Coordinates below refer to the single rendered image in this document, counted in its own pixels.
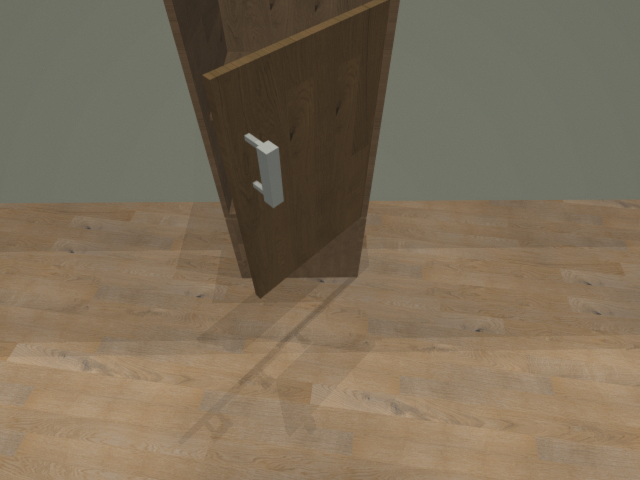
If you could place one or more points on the cupboard door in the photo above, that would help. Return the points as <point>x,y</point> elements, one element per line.
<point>314,96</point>

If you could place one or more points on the handle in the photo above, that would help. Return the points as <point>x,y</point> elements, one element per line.
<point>270,170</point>

